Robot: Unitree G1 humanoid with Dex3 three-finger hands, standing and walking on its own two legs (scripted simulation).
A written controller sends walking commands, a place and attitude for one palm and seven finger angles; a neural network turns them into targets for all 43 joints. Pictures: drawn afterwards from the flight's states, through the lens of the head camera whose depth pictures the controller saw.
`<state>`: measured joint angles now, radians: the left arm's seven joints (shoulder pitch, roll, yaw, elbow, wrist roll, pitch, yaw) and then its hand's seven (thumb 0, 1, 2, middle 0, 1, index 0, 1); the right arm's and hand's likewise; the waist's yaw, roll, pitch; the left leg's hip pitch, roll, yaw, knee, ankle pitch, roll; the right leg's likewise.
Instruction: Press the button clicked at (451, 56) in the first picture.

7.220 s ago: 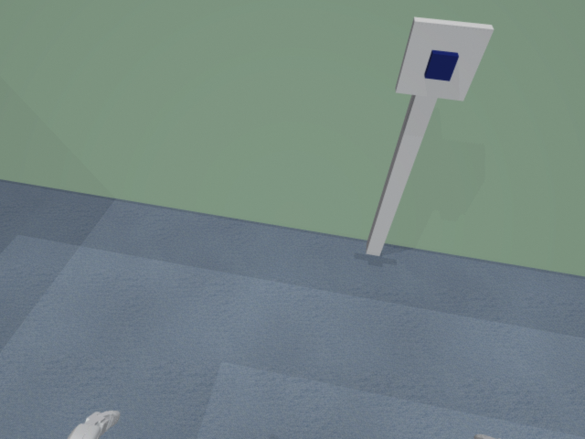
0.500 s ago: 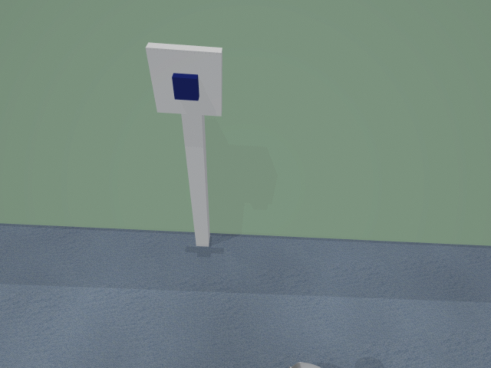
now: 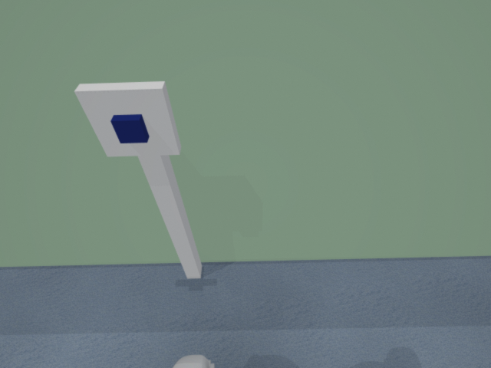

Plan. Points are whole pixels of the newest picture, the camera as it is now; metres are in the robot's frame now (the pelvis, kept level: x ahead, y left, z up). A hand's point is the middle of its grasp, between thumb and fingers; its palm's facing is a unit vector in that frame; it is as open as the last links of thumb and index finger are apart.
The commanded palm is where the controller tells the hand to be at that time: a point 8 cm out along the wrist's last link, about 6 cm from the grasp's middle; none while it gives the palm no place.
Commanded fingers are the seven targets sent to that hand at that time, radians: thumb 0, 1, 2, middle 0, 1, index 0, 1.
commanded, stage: take the last steps up to it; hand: left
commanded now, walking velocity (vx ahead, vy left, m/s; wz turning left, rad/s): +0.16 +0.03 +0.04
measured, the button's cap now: (131, 128) +0.58 +0.28 +0.08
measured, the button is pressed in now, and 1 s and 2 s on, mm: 0 0 0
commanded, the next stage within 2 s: come to a stop and stand still in 0.06 s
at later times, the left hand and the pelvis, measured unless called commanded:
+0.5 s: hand out of the picture +0.06 +0.22 -0.19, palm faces +0.04 -0.98 -0.17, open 7.4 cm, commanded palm none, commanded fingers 0.00 0.90 0.90 -0.20 -0.30 -0.20 -0.30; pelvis +0.07 +0.04 -0.01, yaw -2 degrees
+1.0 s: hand out of the picture +0.02 +0.13 -0.15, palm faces +0.06 -0.97 -0.23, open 7.4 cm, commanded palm none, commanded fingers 0.00 0.90 0.90 -0.20 -0.30 -0.20 -0.30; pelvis +0.04 -0.03 +0.01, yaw -2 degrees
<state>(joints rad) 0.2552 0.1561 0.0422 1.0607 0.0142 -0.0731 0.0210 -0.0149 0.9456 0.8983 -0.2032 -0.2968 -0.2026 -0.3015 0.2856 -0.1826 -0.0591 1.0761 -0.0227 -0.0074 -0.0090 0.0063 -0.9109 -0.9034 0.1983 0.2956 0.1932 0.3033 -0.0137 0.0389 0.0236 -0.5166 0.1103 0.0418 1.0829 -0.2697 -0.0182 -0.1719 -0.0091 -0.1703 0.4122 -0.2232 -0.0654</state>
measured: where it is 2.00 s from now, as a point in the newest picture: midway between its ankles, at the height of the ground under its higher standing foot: outside the picture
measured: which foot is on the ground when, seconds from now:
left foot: up 0.00-0.24, down 0.26-0.72, up 0.74-1.00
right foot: down 0.00-0.28, up 0.30-0.70, down 0.72-1.00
